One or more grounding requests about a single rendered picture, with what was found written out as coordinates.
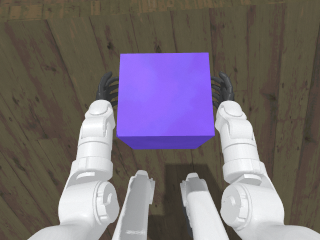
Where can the robot right upper arm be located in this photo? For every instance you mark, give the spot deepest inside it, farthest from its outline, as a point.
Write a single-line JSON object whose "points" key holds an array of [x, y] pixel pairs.
{"points": [[257, 213]]}

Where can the robot right shin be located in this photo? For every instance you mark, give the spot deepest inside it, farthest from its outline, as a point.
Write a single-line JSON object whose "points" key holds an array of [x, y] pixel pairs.
{"points": [[191, 175]]}

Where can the robot right hand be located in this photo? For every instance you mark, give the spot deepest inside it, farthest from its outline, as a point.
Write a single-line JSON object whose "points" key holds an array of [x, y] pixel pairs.
{"points": [[225, 89]]}

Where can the robot left hand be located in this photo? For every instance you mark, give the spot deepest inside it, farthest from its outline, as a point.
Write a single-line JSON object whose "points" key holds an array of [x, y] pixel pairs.
{"points": [[103, 92]]}

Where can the right robot forearm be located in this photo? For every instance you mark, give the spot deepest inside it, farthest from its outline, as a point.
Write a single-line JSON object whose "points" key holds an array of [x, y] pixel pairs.
{"points": [[241, 159]]}

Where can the left robot thigh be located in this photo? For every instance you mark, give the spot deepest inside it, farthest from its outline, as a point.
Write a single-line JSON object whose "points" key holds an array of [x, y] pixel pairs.
{"points": [[133, 220]]}

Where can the carton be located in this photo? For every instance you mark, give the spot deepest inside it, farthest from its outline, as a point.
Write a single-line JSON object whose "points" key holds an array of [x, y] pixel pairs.
{"points": [[164, 100]]}

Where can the left robot forearm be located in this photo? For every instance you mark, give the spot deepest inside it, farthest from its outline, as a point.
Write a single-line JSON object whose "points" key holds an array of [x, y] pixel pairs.
{"points": [[93, 159]]}

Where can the robot left upper arm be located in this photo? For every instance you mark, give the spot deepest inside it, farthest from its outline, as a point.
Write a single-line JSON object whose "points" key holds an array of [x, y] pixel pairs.
{"points": [[85, 211]]}

